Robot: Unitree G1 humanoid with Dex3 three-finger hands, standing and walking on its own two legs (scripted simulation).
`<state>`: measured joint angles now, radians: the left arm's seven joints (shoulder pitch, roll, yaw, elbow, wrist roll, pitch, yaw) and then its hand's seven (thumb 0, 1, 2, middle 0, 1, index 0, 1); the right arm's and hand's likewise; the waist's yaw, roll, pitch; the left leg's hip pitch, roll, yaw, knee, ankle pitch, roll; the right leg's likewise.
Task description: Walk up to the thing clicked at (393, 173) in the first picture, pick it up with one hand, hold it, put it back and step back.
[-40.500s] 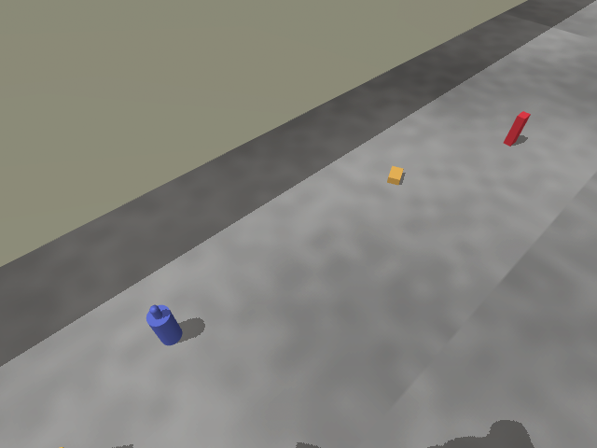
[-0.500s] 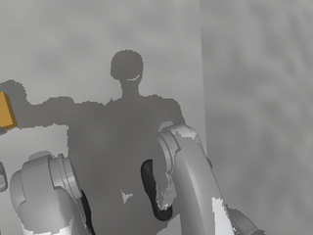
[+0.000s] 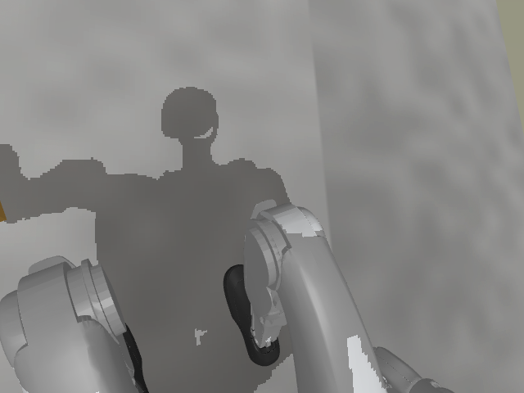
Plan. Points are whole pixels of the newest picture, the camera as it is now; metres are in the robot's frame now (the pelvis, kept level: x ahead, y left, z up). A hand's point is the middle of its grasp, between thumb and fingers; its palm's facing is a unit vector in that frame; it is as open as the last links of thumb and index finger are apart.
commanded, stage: open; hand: left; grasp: from above
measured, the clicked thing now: out of the picture +0.43 +0.33 -0.27
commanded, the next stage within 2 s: withdraw in 0.86 s
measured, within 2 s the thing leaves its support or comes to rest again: neither
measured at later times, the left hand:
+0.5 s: hand out of the picture +0.42 +0.33 -0.24, palm faces -0.39 -0.18 -0.90, open 13.3 cm
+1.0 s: hand out of the picture +0.41 +0.33 -0.23, palm faces -0.41 -0.20 -0.89, open 14.2 cm
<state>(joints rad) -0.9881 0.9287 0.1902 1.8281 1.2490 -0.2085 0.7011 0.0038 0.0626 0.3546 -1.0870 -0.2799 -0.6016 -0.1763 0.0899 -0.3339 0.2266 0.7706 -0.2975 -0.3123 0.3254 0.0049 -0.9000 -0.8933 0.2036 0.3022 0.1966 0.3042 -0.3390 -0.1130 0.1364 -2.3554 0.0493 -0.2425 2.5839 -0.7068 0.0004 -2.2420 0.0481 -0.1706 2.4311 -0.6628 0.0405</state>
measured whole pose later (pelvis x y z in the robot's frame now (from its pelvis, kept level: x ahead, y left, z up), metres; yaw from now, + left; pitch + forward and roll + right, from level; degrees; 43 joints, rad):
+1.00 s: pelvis +0.00 +0.00 +0.01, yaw -1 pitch +26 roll -13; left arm -0.98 0.96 0.18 1.78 1.24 -0.21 0.68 0.00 -0.51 1.00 -0.08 -0.96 -0.07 -0.96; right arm 0.10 -0.34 0.25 0.75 -0.28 -0.32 0.33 0.01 -0.89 -0.89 0.20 0.30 0.20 0.30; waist -0.35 -0.13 0.15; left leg -2.35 0.05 -0.26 2.57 -0.71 0.00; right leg -2.23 0.05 -0.19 2.40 -0.66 0.04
